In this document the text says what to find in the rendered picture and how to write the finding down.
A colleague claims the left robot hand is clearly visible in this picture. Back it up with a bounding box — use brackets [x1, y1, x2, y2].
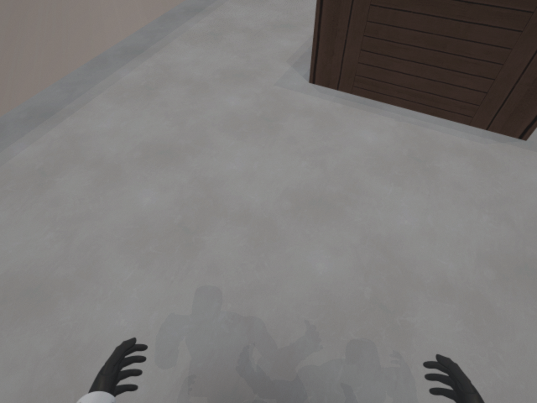
[88, 338, 148, 397]

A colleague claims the pedestal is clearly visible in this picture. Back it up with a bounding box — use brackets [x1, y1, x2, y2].
[309, 0, 537, 141]

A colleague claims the right robot hand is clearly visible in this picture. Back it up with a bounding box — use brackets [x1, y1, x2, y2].
[423, 354, 484, 403]

